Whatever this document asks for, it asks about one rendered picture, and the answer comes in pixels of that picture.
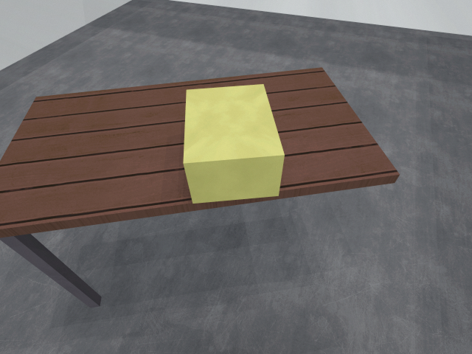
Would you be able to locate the carton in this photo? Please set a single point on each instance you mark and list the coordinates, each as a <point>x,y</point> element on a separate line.
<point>232,149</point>

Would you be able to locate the table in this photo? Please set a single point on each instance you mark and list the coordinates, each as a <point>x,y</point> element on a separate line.
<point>104,156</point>

